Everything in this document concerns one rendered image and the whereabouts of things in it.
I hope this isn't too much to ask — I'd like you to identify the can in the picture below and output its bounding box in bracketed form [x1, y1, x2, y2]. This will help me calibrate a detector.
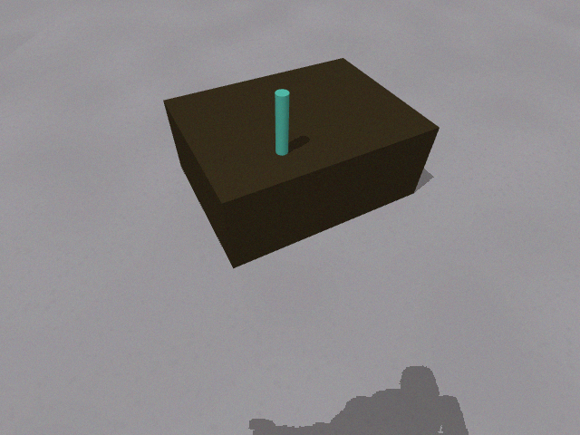
[275, 89, 289, 156]

